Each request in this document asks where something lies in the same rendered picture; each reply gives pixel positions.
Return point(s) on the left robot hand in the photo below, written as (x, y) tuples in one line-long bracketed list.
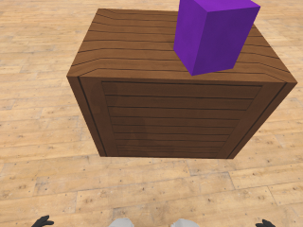
[(43, 221)]

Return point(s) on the carton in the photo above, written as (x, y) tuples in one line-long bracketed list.
[(210, 34)]

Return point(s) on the pedestal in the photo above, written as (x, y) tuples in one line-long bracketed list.
[(138, 99)]

